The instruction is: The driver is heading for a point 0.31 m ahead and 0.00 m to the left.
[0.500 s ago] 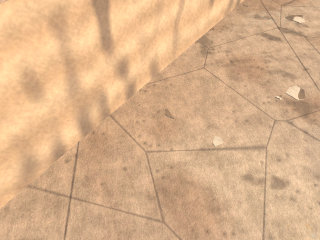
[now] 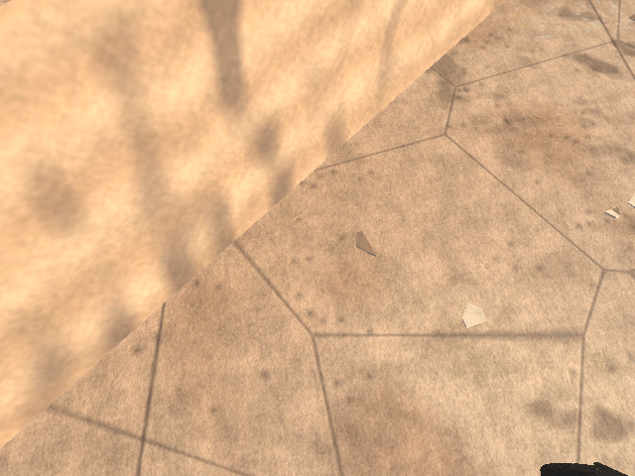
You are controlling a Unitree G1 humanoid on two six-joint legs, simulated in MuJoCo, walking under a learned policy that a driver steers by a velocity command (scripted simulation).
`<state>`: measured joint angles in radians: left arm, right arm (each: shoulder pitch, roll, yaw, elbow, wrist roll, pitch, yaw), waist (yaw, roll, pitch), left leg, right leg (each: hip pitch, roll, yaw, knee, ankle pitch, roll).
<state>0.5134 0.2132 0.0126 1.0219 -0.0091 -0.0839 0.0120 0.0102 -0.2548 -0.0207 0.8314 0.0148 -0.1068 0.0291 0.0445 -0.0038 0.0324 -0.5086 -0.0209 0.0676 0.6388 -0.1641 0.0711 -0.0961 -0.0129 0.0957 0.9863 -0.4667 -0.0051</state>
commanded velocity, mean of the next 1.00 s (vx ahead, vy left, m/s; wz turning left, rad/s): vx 0.17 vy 0.00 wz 0.00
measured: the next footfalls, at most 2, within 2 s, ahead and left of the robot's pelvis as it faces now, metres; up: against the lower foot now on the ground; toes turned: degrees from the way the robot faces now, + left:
right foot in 0.40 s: +0.37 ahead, -0.13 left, +0.00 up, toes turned -1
left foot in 0.70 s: +0.30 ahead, +0.11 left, +0.00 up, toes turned +2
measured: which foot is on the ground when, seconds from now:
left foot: down 0.00-0.44, up 0.46-0.68, down 0.70-1.00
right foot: up 0.00-0.38, down 0.40-1.00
